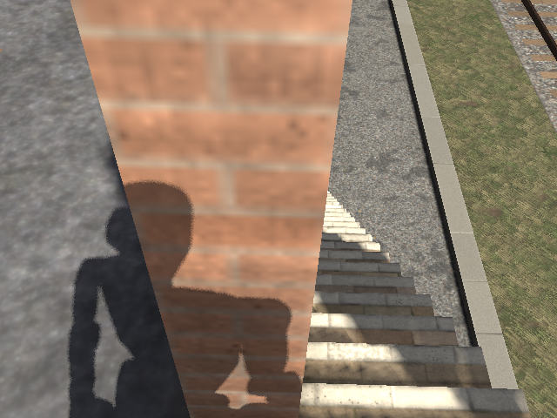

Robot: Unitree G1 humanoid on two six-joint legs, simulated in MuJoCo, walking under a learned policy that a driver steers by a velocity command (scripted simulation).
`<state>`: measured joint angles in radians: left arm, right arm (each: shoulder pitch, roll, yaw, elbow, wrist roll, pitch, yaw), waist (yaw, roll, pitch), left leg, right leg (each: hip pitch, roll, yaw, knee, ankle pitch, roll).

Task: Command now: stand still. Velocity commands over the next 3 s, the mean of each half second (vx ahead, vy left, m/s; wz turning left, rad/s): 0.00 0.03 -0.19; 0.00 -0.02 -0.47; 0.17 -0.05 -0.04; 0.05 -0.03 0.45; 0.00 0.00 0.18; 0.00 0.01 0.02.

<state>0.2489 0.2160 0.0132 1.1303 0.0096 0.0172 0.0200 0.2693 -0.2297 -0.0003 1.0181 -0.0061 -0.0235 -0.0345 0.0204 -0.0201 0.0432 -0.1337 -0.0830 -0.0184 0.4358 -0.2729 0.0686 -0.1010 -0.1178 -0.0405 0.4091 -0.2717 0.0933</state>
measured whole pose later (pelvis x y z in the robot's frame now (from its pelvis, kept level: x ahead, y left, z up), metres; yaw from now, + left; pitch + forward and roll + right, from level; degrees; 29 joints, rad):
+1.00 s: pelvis -0.02 +0.04 +0.01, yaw -24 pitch +1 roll -2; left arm 0.19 0.27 0.02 0.84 0.04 0.04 0.00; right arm 0.28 -0.26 -0.10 0.76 -0.05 -0.11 -0.01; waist -0.02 -0.02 0.04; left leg -0.04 0.07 0.20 0.29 -0.25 0.05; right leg -0.38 -0.06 0.02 0.82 -0.35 0.13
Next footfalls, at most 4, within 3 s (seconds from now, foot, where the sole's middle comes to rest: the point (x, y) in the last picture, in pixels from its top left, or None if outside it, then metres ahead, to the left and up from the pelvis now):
0.54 left None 0.00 0.15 -0.78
1.18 right None -0.06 -0.18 -0.78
1.74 left None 0.16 -0.02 -0.78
2.16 right None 0.03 -0.28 -0.78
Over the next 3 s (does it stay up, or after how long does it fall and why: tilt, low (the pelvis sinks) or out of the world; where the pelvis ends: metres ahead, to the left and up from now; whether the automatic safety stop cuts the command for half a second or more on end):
stays up -0.03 -0.17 -0.02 its command is cut before an obstacle from the start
